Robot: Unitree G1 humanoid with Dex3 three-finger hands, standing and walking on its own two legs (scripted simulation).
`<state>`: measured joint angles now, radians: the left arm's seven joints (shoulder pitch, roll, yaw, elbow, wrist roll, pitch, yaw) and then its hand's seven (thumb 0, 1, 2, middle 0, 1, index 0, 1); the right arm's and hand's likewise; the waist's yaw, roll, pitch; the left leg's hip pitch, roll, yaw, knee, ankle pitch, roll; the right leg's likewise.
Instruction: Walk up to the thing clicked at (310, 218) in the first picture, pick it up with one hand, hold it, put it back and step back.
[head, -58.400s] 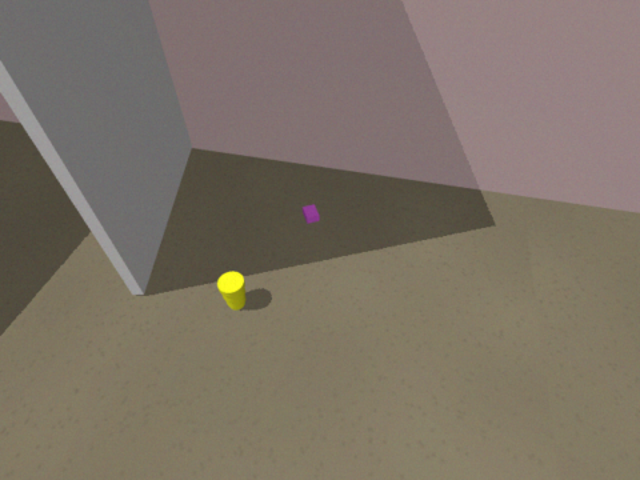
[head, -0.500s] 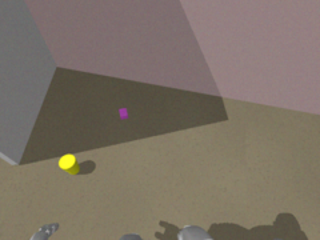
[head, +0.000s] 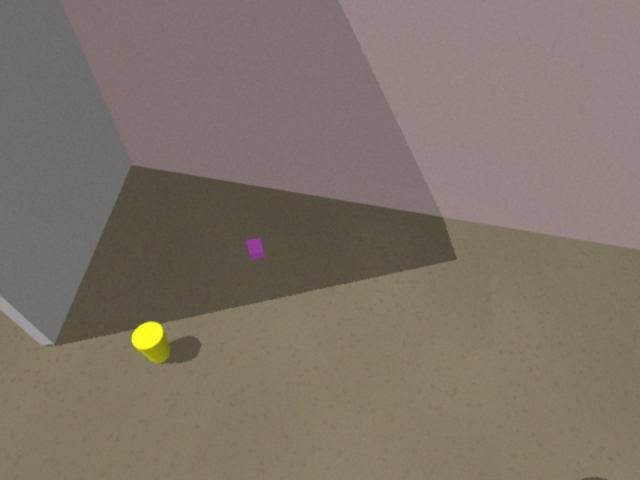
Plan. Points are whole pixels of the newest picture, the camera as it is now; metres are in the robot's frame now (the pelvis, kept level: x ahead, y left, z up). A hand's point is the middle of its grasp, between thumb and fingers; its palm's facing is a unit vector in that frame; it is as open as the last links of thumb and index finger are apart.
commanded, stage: step back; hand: left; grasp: from above
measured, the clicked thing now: (255, 248) +1.06 +0.31 -0.75
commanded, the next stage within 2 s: stand in 0.58 s
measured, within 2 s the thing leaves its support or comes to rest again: neither
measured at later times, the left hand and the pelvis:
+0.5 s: hand out of the picture +0.13 +0.25 -0.15, palm faces +0.03 -0.94 -0.33, open 7.4 cm; pelvis +0.04 -0.01 +0.01, yaw +2 degrees
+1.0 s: hand out of the picture +0.10 +0.24 -0.14, palm faces +0.00 -0.94 -0.33, open 7.4 cm; pelvis +0.03 -0.01 +0.02, yaw +1 degrees
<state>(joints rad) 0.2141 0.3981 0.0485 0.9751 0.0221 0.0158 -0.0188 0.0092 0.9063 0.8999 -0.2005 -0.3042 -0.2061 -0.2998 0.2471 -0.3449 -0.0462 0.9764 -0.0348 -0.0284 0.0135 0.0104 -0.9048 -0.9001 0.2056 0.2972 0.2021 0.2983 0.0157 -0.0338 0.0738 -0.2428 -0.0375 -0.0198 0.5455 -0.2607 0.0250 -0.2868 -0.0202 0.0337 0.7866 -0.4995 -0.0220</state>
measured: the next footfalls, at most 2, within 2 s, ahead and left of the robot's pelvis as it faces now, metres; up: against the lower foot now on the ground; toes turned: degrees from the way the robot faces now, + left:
none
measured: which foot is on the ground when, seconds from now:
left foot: down 0.00-1.00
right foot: down 0.00-1.00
